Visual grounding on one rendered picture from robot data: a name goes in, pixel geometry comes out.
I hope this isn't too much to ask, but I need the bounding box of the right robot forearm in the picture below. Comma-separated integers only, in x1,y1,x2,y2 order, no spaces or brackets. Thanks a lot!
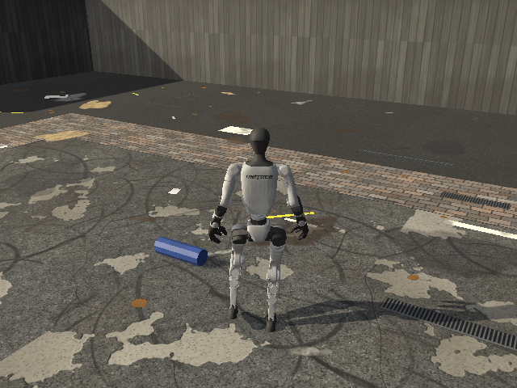
291,196,307,226

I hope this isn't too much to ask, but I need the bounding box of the left robot upper arm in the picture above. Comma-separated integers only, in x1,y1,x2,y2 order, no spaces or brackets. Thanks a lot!
219,162,243,208

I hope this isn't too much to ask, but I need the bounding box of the left robot forearm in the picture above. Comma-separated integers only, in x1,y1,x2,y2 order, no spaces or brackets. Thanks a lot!
210,195,227,228

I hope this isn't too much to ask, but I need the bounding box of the robot left foot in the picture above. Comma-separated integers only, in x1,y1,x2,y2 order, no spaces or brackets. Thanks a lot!
226,305,238,319

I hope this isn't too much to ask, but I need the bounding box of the left robot hand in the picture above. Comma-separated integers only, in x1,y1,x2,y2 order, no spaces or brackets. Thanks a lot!
208,226,227,243

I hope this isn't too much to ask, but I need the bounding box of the robot right thigh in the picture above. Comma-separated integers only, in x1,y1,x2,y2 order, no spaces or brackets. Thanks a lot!
267,226,287,284

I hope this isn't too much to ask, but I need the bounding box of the right robot upper arm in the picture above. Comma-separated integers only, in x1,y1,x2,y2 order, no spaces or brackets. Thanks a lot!
276,163,300,208

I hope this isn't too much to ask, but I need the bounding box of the right robot hand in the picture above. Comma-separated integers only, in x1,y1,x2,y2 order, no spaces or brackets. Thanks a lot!
290,223,309,240

